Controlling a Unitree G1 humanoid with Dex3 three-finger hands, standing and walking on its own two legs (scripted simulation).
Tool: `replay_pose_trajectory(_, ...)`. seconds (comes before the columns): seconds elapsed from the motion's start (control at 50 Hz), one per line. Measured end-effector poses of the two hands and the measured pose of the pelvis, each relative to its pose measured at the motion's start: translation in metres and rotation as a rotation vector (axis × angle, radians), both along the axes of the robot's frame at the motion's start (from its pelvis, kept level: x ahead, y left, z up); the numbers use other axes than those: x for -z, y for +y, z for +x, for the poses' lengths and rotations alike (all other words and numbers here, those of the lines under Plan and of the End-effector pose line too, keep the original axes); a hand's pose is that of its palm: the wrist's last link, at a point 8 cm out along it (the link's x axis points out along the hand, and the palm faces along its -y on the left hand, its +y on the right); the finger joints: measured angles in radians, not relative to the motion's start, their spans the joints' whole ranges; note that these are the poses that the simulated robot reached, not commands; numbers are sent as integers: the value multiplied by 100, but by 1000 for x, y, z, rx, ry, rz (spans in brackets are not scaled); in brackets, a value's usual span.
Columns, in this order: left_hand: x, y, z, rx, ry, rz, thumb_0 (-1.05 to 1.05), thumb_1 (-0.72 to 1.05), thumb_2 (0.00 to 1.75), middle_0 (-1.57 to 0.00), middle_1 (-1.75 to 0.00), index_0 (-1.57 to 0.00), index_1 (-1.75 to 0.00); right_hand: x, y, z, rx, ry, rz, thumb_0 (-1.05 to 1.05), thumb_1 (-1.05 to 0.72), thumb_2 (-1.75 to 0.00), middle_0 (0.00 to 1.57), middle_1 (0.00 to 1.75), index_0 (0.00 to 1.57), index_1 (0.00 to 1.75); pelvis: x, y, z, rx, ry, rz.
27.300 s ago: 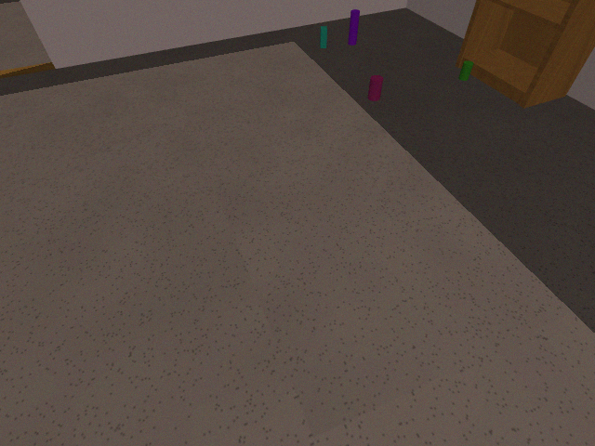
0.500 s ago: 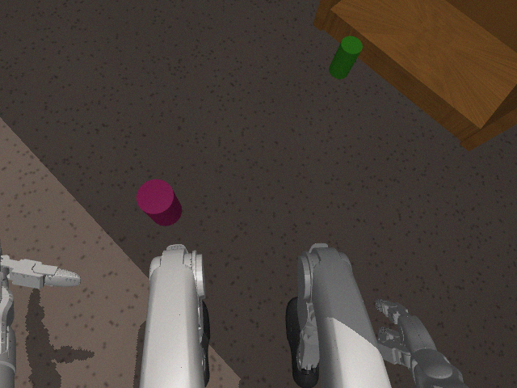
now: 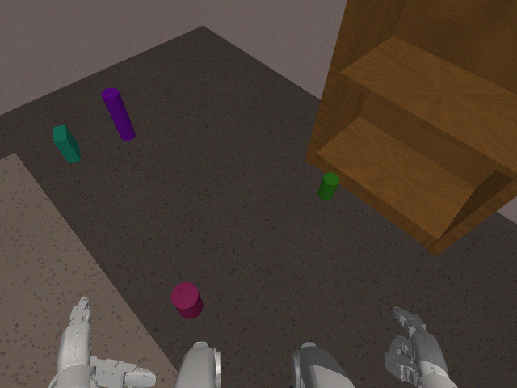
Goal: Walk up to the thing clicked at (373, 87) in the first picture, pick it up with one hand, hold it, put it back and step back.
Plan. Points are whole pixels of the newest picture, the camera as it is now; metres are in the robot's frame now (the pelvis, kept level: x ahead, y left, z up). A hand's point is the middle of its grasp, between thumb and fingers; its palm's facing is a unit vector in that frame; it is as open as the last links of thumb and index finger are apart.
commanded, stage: home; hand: left
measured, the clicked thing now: (188, 301) +0.42 +0.20 -0.59
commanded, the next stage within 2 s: stand in 1.98 s
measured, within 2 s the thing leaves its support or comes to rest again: neither
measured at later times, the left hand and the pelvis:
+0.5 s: hand (117, 356) +0.19 +0.19 +0.00, palm faces +0.13 -0.95 -0.29, open 17.6 cm; pelvis +0.03 +0.01 +0.06, yaw +1 degrees
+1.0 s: hand (124, 362) +0.18 +0.18 +0.00, palm faces +0.11 -0.95 -0.28, open 17.6 cm; pelvis +0.02 +0.00 +0.06, yaw +1 degrees
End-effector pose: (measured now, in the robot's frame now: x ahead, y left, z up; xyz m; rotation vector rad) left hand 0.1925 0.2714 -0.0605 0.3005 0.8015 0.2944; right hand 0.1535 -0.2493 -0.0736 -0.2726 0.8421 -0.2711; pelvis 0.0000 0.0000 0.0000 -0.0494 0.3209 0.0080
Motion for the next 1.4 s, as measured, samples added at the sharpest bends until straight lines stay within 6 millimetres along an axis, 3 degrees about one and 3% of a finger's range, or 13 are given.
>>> replay_pose_trajectory(0.18, -69, -25, -6, 45, -51, -36, 0, -55, 5, -6, -5, -5, -5, -47, 19, 8, 21, -83, 16, 1, -90, -90, 21, 30, 20, 30, -43, 8, 24, -7, -100, 3)
replay_pose_trajectory(0.32, -95, -34, -12, 59, -95, -64, 0, -57, 4, -5, -5, -5, -5, -65, 29, 25, -2, -155, 32, 1, -90, -90, 21, 30, 20, 30, -55, 11, 33, -7, -149, 5)
replay_pose_trajectory(0.5, -91, -31, -23, 40, -59, -75, -1, -57, 4, -5, -5, -5, -4, -75, 29, 37, -55, -191, 19, 1, -90, -90, 21, 30, 20, 30, -59, 9, 30, -14, -174, 9)
replay_pose_trajectory(0.98, -94, -43, -31, 54, -60, -85, -1, -56, 4, -5, -5, -5, -5, -72, 15, 11, -38, -163, 20, 1, -90, -90, 21, 30, 20, 30, -64, 1, 19, -10, -200, 19)
replay_pose_trajectory(1.4, -94, -43, -34, 53, -71, -89, -1, -54, 5, -5, -6, -5, -5, -74, 15, 13, -47, -182, 14, 1, -90, -90, 21, 30, 20, 30, -64, 0, 15, -10, -205, 20)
